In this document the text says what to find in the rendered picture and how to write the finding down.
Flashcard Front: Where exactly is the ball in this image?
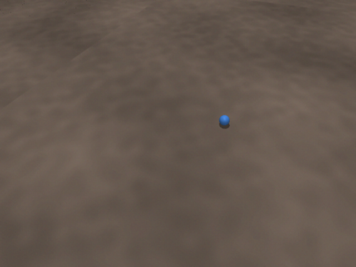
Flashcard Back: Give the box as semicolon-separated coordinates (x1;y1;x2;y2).
219;115;230;126

